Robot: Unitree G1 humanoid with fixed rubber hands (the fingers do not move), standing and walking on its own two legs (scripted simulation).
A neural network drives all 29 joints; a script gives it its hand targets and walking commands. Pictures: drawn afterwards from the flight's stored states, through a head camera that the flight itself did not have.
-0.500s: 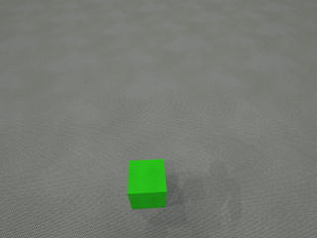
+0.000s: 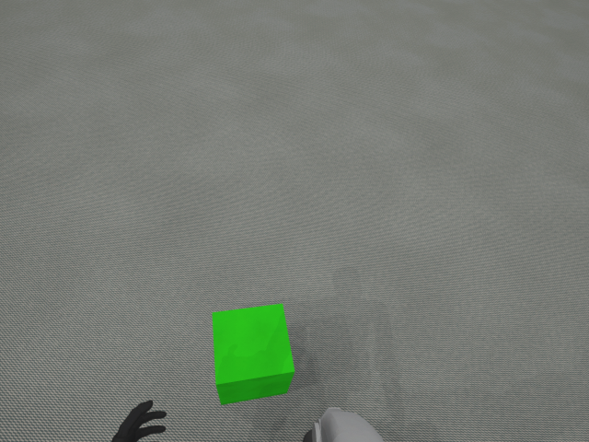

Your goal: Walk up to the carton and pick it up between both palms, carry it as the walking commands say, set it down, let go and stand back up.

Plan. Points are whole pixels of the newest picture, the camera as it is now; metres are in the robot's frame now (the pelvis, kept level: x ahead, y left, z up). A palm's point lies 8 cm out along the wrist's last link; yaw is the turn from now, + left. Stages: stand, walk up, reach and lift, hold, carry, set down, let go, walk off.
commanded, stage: walk up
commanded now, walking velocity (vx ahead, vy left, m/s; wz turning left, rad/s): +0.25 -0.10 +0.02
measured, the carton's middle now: (251, 355) +0.44 +0.02 -0.66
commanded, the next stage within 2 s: stand in 1.96 s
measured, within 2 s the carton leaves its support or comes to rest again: neither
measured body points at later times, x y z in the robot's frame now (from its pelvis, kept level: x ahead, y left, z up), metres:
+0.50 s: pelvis +0.07 +0.02 -0.01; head +0.09 +0.02 +0.43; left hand +0.09 +0.29 -0.16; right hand +0.19 -0.25 -0.15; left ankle +0.10 +0.15 -0.74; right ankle +0.12 -0.14 -0.75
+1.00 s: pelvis +0.03 +0.02 -0.01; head +0.04 +0.03 +0.44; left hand +0.01 +0.27 -0.17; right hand +0.09 -0.23 -0.16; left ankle +0.10 +0.15 -0.75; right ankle +0.00 -0.08 -0.75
